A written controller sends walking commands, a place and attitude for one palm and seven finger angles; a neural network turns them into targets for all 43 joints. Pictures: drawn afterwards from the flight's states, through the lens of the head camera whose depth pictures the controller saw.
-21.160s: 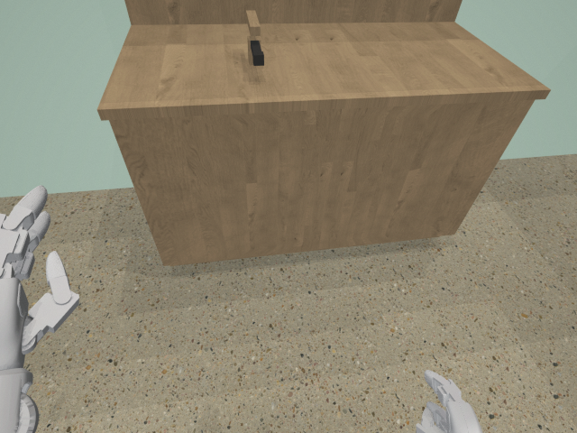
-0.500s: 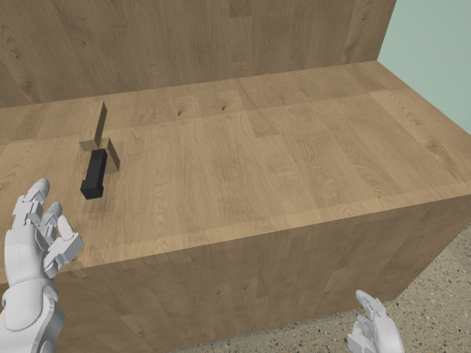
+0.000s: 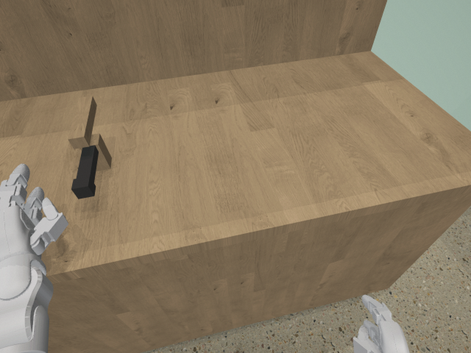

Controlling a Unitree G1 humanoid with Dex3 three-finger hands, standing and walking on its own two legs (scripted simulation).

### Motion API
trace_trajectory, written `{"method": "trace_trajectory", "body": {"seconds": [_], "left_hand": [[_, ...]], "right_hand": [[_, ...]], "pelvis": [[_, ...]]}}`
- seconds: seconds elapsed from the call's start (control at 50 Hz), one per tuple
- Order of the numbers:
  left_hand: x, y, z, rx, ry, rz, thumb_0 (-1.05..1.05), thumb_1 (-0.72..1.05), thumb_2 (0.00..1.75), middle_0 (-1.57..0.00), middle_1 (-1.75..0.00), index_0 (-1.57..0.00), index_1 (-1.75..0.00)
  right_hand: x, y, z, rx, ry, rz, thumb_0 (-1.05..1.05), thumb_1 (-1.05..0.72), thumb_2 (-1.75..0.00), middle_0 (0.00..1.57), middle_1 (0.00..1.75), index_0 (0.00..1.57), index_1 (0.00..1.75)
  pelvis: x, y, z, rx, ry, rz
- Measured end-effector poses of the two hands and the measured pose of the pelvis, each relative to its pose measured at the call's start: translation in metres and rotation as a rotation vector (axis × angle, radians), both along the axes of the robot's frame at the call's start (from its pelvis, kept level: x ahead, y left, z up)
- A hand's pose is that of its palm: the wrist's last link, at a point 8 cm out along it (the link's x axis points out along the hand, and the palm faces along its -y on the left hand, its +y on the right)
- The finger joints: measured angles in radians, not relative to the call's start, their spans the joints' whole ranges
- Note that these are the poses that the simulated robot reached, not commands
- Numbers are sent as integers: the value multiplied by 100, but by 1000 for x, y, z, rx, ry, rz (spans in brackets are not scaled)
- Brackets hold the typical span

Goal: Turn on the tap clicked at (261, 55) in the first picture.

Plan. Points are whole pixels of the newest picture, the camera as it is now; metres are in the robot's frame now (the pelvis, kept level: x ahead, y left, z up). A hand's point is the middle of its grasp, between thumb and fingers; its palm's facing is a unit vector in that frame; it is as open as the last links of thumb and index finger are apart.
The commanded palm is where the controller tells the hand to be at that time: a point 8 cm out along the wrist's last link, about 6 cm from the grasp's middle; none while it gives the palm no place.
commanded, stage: reach beside the lever's end, fingers flat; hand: left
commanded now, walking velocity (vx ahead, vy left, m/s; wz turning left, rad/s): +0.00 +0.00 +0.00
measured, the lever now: (84, 187) +0.35 +0.31 +0.09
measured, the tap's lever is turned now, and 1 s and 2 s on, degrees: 0 0 5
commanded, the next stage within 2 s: push the lever round in 0.74 s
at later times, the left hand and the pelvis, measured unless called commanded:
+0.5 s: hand (63, 201) +0.32 +0.33 +0.10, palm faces +0.52 -0.84 -0.11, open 7.8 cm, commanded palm +0.26 +0.37 +0.09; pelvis +0.01 +0.01 +0.00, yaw -1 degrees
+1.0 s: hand (69, 207) +0.31 +0.32 +0.09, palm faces +0.51 -0.85 -0.09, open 7.8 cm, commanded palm +0.27 +0.35 +0.09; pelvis +0.01 +0.02 +0.00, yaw +0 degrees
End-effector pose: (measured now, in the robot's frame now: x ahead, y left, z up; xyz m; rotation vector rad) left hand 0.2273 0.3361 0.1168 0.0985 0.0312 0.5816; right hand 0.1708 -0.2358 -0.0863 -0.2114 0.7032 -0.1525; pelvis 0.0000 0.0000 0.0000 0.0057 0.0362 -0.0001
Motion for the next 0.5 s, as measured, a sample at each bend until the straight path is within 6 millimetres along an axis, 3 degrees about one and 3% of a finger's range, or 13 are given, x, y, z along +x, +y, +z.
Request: {"method": "trace_trajectory", "body": {"seconds": [0.36, 0.5], "left_hand": [[31, 27, -18, -20, 28, 10, 1, 89, 90, -16, -15, -15, -15], [42, 28, -14, 5, 8, -26, 1, 90, 90, -16, -15, -15, -15]], "right_hand": [[-20, -3, -9, -33, 86, -31, 2, -91, -90, 21, 30, 21, 30], [-28, -2, -10, -29, 104, -57, 2, -91, -90, 21, 30, 21, 30]], "pelvis": [[0, 9, -2, -7, 37, 0], [5, 15, -2, -10, 52, -13]]}}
